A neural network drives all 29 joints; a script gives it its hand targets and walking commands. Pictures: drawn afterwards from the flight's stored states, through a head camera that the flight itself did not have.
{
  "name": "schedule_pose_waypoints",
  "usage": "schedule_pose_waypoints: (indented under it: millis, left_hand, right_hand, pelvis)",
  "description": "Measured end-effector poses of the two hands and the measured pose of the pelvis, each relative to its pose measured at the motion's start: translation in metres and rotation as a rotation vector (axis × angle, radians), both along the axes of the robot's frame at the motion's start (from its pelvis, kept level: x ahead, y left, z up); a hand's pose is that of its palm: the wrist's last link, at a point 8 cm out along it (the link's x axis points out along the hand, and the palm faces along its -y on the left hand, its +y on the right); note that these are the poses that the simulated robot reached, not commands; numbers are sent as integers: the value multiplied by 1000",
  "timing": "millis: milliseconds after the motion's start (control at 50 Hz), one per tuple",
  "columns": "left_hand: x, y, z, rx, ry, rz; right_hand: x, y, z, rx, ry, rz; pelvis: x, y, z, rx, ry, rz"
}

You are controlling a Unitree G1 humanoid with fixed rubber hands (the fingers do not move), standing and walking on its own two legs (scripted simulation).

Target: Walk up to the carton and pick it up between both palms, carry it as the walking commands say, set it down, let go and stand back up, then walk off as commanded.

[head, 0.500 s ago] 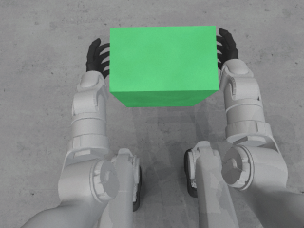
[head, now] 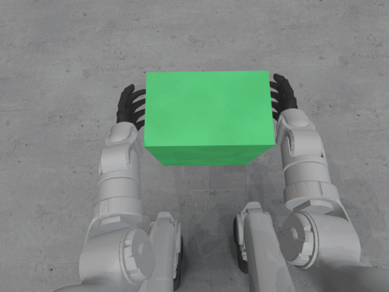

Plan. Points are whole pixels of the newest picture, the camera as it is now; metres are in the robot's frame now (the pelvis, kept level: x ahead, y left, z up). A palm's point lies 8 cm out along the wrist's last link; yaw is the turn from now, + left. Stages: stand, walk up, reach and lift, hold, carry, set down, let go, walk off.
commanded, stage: reach and lift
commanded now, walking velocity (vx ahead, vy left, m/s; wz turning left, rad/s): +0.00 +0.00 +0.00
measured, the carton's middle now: (205, 127) +0.45 -0.02 -0.12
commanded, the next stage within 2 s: none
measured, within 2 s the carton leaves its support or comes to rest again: neither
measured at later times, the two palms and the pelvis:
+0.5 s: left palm (114, 120) +0.43 +0.14 +0.03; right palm (301, 106) +0.43 -0.18 +0.02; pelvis +0.03 +0.00 +0.07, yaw -1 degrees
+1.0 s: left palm (91, 115) +0.40 +0.14 +0.11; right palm (324, 96) +0.41 -0.18 +0.10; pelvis +0.05 +0.00 +0.13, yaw -1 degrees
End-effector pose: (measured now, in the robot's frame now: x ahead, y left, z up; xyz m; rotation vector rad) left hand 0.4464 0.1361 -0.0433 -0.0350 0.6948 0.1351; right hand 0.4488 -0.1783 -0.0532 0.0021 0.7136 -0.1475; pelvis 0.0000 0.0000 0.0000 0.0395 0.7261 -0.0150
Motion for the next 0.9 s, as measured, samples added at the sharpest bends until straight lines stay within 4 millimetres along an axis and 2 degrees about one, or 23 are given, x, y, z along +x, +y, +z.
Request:
schedule_pose_waypoints:
  millis: [900]
  left_hand:
    - [-38,1,134,-5,2,15]
  right_hand:
    - [-37,1,134,16,6,-5]
  pelvis:
    - [44,4,122,-23,-246,-9]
